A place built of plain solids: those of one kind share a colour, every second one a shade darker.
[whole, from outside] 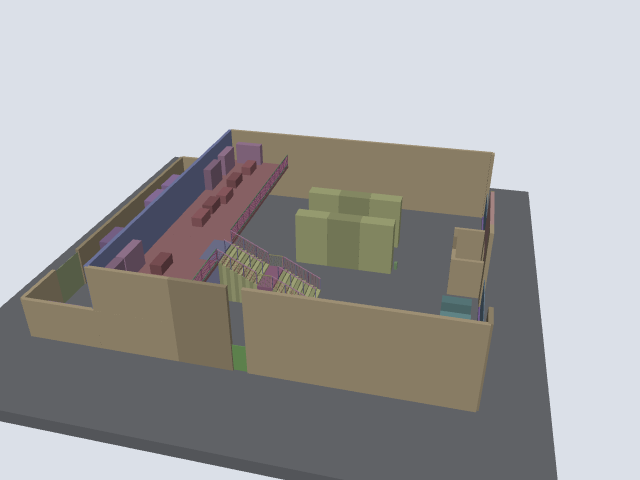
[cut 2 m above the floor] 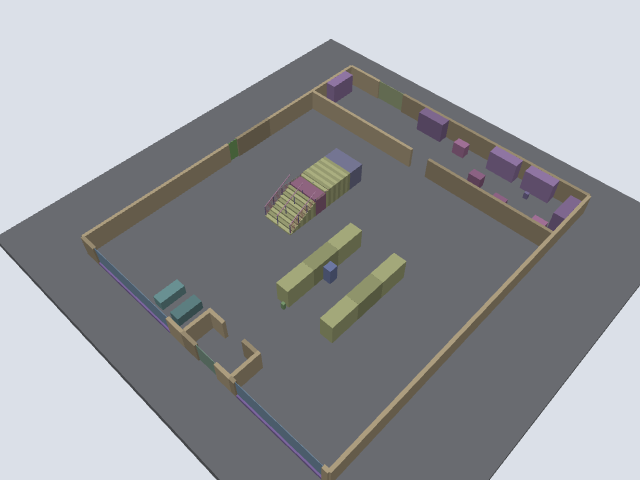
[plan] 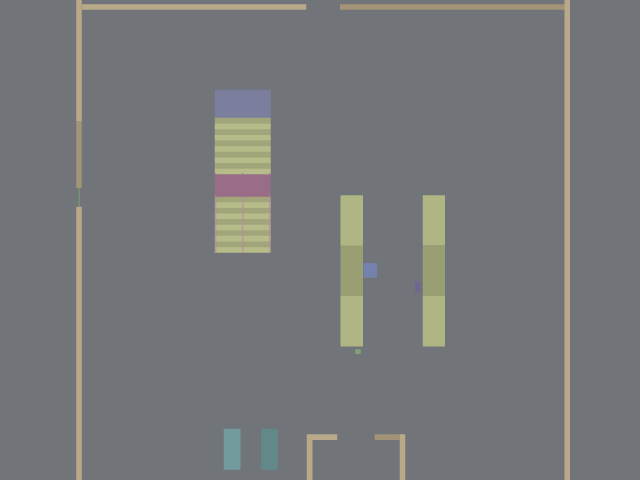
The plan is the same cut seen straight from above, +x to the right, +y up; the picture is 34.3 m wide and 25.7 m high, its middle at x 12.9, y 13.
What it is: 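A store; runs of fixtures between aisles, tills by the way out, a stock room at the back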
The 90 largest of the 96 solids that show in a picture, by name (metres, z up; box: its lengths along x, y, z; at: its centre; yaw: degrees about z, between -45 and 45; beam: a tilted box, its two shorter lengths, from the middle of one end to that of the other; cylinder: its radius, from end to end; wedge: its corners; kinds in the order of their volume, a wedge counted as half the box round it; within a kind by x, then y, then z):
{
 "wall_1": {"box": [0.3, 14.79, 6.72], "at": [0.0, 7.39, 3.31]},
 "wall_2": {"box": [0.3, 3.88, 6.72], "at": [0.0, 17.73, 3.31]},
 "wall_3": {"box": [0.3, 6.11, 3.27], "at": [0.0, 22.42, 1.59]},
 "wall_4": {"box": [0.3, 6.11, 3.44], "at": [0.0, 22.42, 4.94]},
 "wall_5": {"box": [0.3, 5.62, 3.27], "at": [0.0, 28.29, 1.59]},
 "wall_6": {"box": [1.67, 0.3, 6.72], "at": [0.84, 0.0, 3.31]},
 "wall_7": {"box": [3.73, 0.3, 3.27], "at": [1.86, 31.1, 1.59]},
 "wall_8": {"box": [12.02, 0.3, 3.27], "at": [6.16, 25.48, 1.59]},
 "wall_9": {"box": [1.67, 0.3, 6.72], "at": [11.51, 0.0, 3.31]},
 "wall_10": {"box": [0.3, 2.45, 3.27], "at": [12.35, 1.37, 1.59]},
 "wall_11": {"box": [1.48, 0.3, 3.27], "at": [13.09, 0.0, 1.59]},
 "wall_12": {"box": [1.33, 0.3, 3.27], "at": [13.16, 2.45, 1.59]},
 "wall_13": {"box": [19.41, 0.3, 3.27], "at": [16.43, 31.1, 1.59]},
 "wall_14": {"box": [1.33, 0.3, 3.27], "at": [16.5, 2.45, 1.59]},
 "wall_15": {"box": [1.48, 0.3, 3.27], "at": [16.57, 0.0, 1.59]},
 "wall_16": {"box": [0.3, 2.45, 3.27], "at": [17.31, 1.37, 1.59]},
 "wall_17": {"box": [0.5, 0.3, 6.72], "at": [17.56, 0.0, 3.31]},
 "wall_18": {"box": [12.02, 0.3, 3.27], "at": [19.98, 25.48, 1.59]},
 "wall_19": {"box": [0.5, 0.3, 6.72], "at": [25.89, 0.0, 3.31]},
 "wall_20": {"box": [0.3, 19.67, 6.72], "at": [26.14, 9.84, 3.31]},
 "wall_21": {"box": [0.3, 6.11, 3.27], "at": [26.14, 22.42, 1.59]},
 "wall_22": {"box": [0.3, 6.11, 3.44], "at": [26.14, 22.42, 4.94]},
 "wall_23": {"box": [0.3, 5.62, 3.27], "at": [26.14, 28.29, 1.59]},
 "run_bay_1": {"box": [1.2, 2.7, 4.55], "at": [14.6, 8.65, 2.23]},
 "run_bay_2": {"box": [1.2, 2.7, 4.55], "at": [14.6, 11.35, 2.23]},
 "run_bay_3": {"box": [1.2, 2.7, 4.55], "at": [14.6, 14.05, 2.23]},
 "run_bay_4": {"box": [1.2, 2.7, 4.55], "at": [19.0, 8.65, 2.23]},
 "run_bay_5": {"box": [1.2, 2.7, 4.55], "at": [19.0, 11.35, 2.23]},
 "run_bay_6": {"box": [1.2, 2.7, 4.55], "at": [19.0, 14.05, 2.23]},
 "floor_slab_1": {"box": [7.12, 5.81, 0.3], "at": [3.71, 22.42, 3.37]},
 "floor_slab_2": {"box": [3.0, 4.3, 0.3], "at": [8.76, 23.18, 3.37]},
 "floor_slab_3": {"box": [15.74, 5.81, 0.3], "at": [18.12, 22.42, 3.37]},
 "stair_tread_slab_1": {"box": [3.0, 0.32, 0.21], "at": [8.76, 12.48, 0.06]},
 "stair_tread_slab_2": {"box": [3.0, 0.32, 0.37], "at": [8.76, 12.78, 0.14]},
 "stair_tread_slab_3": {"box": [3.0, 0.32, 0.53], "at": [8.76, 13.08, 0.22]},
 "stair_tread_slab_4": {"box": [3.0, 0.32, 0.69], "at": [8.76, 13.38, 0.3]},
 "stair_tread_slab_5": {"box": [3.0, 0.32, 0.86], "at": [8.76, 13.68, 0.38]},
 "stair_tread_slab_6": {"box": [3.0, 0.32, 1.01], "at": [8.76, 13.98, 0.46]},
 "stair_tread_slab_7": {"box": [3.0, 0.32, 1.17], "at": [8.76, 14.28, 0.54]},
 "stair_tread_slab_8": {"box": [3.0, 0.32, 1.33], "at": [8.76, 14.58, 0.62]},
 "stair_tread_slab_9": {"box": [3.0, 0.32, 1.5], "at": [8.76, 14.88, 0.7]},
 "stair_tread_slab_10": {"box": [3.0, 0.32, 1.66], "at": [8.76, 15.18, 0.78]},
 "stair_tread_slab_11": {"box": [3.0, 0.32, 1.98], "at": [8.76, 16.68, 0.94]},
 "stair_tread_slab_12": {"box": [3.0, 0.32, 2.14], "at": [8.76, 16.98, 1.02]},
 "stair_tread_slab_13": {"box": [3.0, 0.32, 2.3], "at": [8.76, 17.28, 1.1]},
 "stair_tread_slab_14": {"box": [3.0, 0.32, 2.46], "at": [8.76, 17.58, 1.18]},
 "stair_tread_slab_15": {"box": [3.0, 0.32, 2.62], "at": [8.76, 17.88, 1.26]},
 "stair_tread_slab_16": {"box": [3.0, 0.32, 2.77], "at": [8.76, 18.18, 1.34]},
 "stair_tread_slab_17": {"box": [3.0, 0.32, 2.93], "at": [8.76, 18.48, 1.42]},
 "stair_tread_slab_18": {"box": [3.0, 0.32, 3.09], "at": [8.76, 18.78, 1.5]},
 "stair_tread_slab_19": {"box": [3.0, 0.32, 3.25], "at": [8.76, 19.08, 1.58]},
 "stair_tread_slab_20": {"box": [3.0, 0.32, 3.41], "at": [8.76, 19.38, 1.66]},
 "stockrack_1": {"box": [1.0, 2.7, 2.45], "at": [0.65, 28.68, 1.18]},
 "stockrack_2": {"box": [2.7, 1.0, 2.45], "at": [10.8, 30.45, 1.18]},
 "stockrack_3": {"box": [2.7, 1.0, 2.45], "at": [18.6, 30.45, 1.18]},
 "stockrack_4": {"box": [2.7, 1.0, 2.45], "at": [22.14, 30.45, 1.18]},
 "stockrack_5": {"box": [1.0, 2.7, 2.45], "at": [25.49, 28.72, 1.18]},
 "wall_back_1": {"box": [26.14, 0.3, 3.44], "at": [13.07, 25.48, 4.94]},
 "mshelf_1": {"box": [2.5, 0.7, 2.05], "at": [1.8, 24.98, 4.5]},
 "mshelf_2": {"box": [2.5, 0.7, 2.05], "at": [4.43, 24.98, 4.5]},
 "mshelf_3": {"box": [2.5, 0.7, 2.05], "at": [19.94, 24.98, 4.5]},
 "mshelf_4": {"box": [2.5, 0.7, 2.05], "at": [23.37, 24.98, 4.5]},
 "mshelf_5": {"box": [0.7, 2.5, 2.05], "at": [25.64, 23.41, 4.5]},
 "stair_landing_top_slab_1": {"box": [3.0, 1.52, 3.57], "at": [8.76, 20.28, 1.74]},
 "mtable_1": {"box": [1.8, 0.9, 0.85], "at": [5.42, 23.15, 3.9]},
 "mtable_2": {"box": [1.8, 0.9, 0.85], "at": [12.81, 23.19, 3.9]},
 "mtable_3": {"box": [1.8, 0.9, 0.85], "at": [15.15, 23.23, 3.9]},
 "mtable_4": {"box": [1.8, 0.9, 0.85], "at": [17.22, 22.8, 3.9]},
 "mtable_5": {"box": [1.8, 0.9, 0.85], "at": [20.48, 23.11, 3.9]},
 "mtable_6": {"box": [1.8, 0.9, 0.85], "at": [23.58, 22.77, 3.9]},
 "stair_landing_slab_1": {"box": [3.0, 1.22, 1.82], "at": [8.76, 15.93, 0.86]},
 "wall_front_1": {"box": [5.57, 0.3, 3.44], "at": [14.83, 0.0, 4.94]},
 "stockpallet_1": {"box": [1.2, 0.8, 1.25], "at": [14.4, 29.99, 0.57]},
 "stockpallet_2": {"box": [1.2, 0.8, 1.25], "at": [17.71, 27.6, 0.57]},
 "stockpallet_3": {"box": [1.2, 0.8, 1.25], "at": [20.69, 26.48, 0.57]},
 "stockpallet_4": {"box": [1.2, 0.8, 1.25], "at": [24.41, 26.55, 0.57]},
 "till_body_1": {"box": [0.9, 2.2, 0.95], "at": [8.2, 1.8, 0.42]},
 "till_body_2": {"box": [0.9, 2.2, 0.95], "at": [10.2, 1.8, 0.42]},
 "wall_sill_front_1": {"box": [9.0, 0.3, 0.35], "at": [6.17, 0.0, 0.12]},
 "wall_sill_front_2": {"box": [7.83, 0.3, 0.35], "at": [21.73, 0.0, 0.12]},
 "front_pane_1": {"box": [9.0, 0.04, 2.5], "at": [6.17, 0.0, 1.55]},
 "front_pane_2": {"box": [7.83, 0.04, 2.5], "at": [21.73, 0.0, 1.55]},
 "clutter_roll_cage_body_1": {"box": [0.72, 0.8, 1.6], "at": [15.59, 11.38, 0.75]},
 "stair_rail_top_1": {"wedge": [[7.29, 12.32, 1.22], [7.29, 12.35, 1.17], [7.29, 15.33, 2.83], [7.29, 15.35, 2.78], [7.34, 12.32, 1.22], [7.34, 12.35, 1.17], [7.34, 15.33, 2.83], [7.34, 15.35, 2.78]]},
 "stair_rail_top_2": {"wedge": [[7.29, 16.53, 2.98], [7.29, 16.55, 2.94], [7.29, 19.53, 4.58], [7.29, 19.55, 4.53], [7.34, 16.53, 2.98], [7.34, 16.55, 2.94], [7.34, 19.53, 4.58], [7.34, 19.55, 4.53]]},
 "stair_rail_top_3": {"wedge": [[8.74, 12.32, 1.22], [8.74, 12.35, 1.17], [8.74, 15.33, 2.83], [8.74, 15.35, 2.78], [8.79, 12.32, 1.22], [8.79, 12.35, 1.17], [8.79, 15.33, 2.83], [8.79, 15.35, 2.78]]},
 "stair_rail_top_4": {"wedge": [[10.19, 12.32, 1.22], [10.19, 12.35, 1.17], [10.19, 15.33, 2.83], [10.19, 15.35, 2.78], [10.24, 12.32, 1.22], [10.24, 12.35, 1.17], [10.24, 15.33, 2.83], [10.24, 15.35, 2.78]]},
 "goods_leaf_1": {"box": [3.0, 0.04, 3.05], "at": [5.23, 31.1, 1.48]},
 "front_doors_shut_1": {"box": [2.04, 0.04, 2.45], "at": [14.83, 0.0, 1.18]},
 "clutter_carton_stack_body_1": {"box": [0.3, 0.6, 0.95], "at": [18.14, 10.5, 0.42]}
}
